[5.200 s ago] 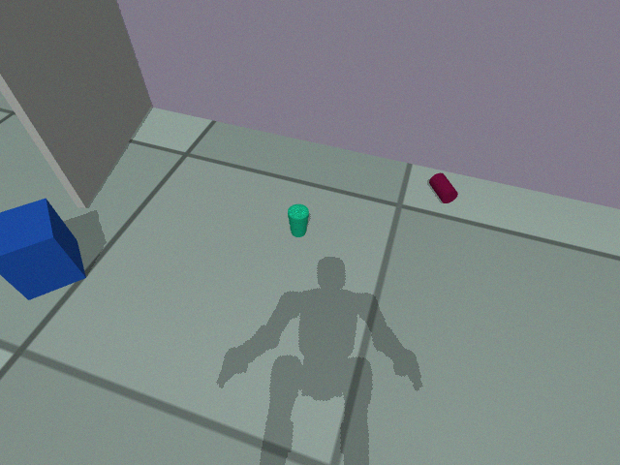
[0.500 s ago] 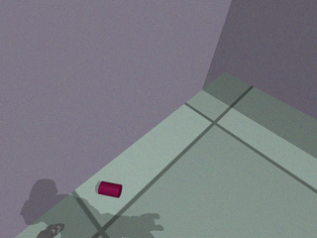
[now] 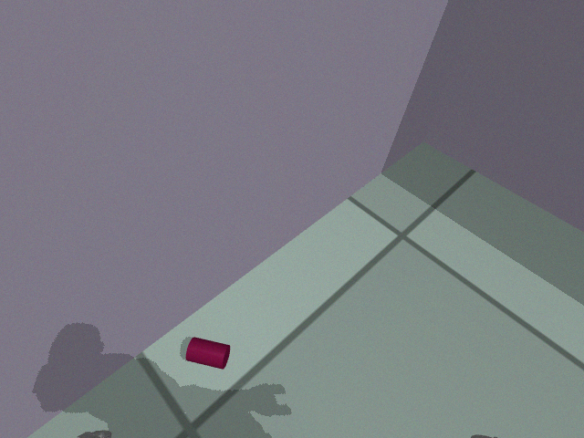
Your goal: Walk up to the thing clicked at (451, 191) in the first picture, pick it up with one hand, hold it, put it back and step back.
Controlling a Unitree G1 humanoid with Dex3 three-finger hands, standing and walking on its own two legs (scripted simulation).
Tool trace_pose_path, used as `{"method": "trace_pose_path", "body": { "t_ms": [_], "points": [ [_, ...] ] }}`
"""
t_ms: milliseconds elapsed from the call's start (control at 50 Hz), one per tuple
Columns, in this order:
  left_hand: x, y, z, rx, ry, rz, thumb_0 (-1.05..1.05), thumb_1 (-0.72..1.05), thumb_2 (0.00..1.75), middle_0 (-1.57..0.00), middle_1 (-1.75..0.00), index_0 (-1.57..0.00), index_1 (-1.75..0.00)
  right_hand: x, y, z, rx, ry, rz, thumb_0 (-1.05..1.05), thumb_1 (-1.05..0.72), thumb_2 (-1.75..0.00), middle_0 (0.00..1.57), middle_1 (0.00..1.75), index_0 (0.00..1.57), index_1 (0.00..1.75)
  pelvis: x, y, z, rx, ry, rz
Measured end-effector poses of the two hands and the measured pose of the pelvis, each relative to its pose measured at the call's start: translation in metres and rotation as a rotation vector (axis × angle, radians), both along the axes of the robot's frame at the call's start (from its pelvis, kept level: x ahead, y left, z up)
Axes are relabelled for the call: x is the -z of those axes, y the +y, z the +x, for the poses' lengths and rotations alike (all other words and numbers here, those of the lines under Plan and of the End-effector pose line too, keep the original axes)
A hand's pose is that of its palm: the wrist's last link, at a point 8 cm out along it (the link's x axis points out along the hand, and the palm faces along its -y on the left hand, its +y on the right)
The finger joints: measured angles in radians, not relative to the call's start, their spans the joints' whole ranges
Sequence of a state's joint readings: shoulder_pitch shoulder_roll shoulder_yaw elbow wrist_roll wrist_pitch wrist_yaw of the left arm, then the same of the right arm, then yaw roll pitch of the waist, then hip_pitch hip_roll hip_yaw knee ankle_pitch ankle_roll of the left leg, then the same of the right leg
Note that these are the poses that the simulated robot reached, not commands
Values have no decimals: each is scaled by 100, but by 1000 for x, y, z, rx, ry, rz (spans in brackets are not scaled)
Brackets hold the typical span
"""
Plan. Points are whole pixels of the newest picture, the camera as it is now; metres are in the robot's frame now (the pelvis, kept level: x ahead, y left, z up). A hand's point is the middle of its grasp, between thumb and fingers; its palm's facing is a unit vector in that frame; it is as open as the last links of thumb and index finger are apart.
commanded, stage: walk up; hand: left
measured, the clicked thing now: (208, 352) +0.47 +0.27 -0.74
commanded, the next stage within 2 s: stand in 0.70 s
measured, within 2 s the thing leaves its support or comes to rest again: neither
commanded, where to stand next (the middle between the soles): +0.07 -0.01 m, yaw +0 degrees
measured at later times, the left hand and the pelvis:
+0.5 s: hand out of the picture +0.08 +0.26 -0.16, palm faces +0.03 -0.95 -0.32, open 7.4 cm; pelvis +0.00 +0.00 +0.00, yaw +1 degrees
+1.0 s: hand out of the picture +0.07 +0.26 -0.15, palm faces +0.02 -0.94 -0.34, open 7.4 cm; pelvis +0.00 +0.00 +0.00, yaw +1 degrees
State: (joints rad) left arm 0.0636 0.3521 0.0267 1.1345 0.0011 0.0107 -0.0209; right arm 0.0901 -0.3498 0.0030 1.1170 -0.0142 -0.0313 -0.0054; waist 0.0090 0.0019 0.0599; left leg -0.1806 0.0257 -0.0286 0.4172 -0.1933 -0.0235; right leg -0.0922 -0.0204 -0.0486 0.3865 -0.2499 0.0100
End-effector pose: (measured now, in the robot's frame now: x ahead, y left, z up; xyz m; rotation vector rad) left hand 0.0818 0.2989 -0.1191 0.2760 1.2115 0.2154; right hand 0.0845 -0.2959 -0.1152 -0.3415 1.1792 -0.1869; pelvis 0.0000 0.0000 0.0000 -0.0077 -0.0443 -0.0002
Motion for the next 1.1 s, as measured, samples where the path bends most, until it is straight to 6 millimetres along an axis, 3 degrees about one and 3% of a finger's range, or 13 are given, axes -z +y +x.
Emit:
{"method": "trace_pose_path", "body": {
  "t_ms": [200, 740, 940, 1100],
  "points": [
    [0, 2, -7, -14, 8, -3, 0, 91, 90, -20, -30, -20, -30, -3, 4, 11, -10, -12, 2, 0, -90, -90, 20, 30, 21, 30, -1, 2, 2, -8, 0, 0],
    [-1, 2, -9, -25, 9, 2, 0, 91, 90, -20, -30, -20, -30, 2, 5, -1, -5, 39, 5, 0, -90, -90, 20, 30, 21, 30, -2, 2, 6, -23, 1, 1],
    [-5, 1, -17, -16, 15, 14, 0, 91, 90, -21, -30, -20, -30, 1, 7, 7, -16, 9, 22, 0, -90, -90, 20, 30, 20, 30, -4, 2, -2, -17, -9, 1],
    [-5, 2, -28, -9, 17, 17, 0, 91, 90, -21, -30, -20, -30, 0, 8, -1, -16, 6, 26, 0, -90, -90, 20, 30, 20, 30, -4, 2, -9, -16, -15, -1]
  ]
}}
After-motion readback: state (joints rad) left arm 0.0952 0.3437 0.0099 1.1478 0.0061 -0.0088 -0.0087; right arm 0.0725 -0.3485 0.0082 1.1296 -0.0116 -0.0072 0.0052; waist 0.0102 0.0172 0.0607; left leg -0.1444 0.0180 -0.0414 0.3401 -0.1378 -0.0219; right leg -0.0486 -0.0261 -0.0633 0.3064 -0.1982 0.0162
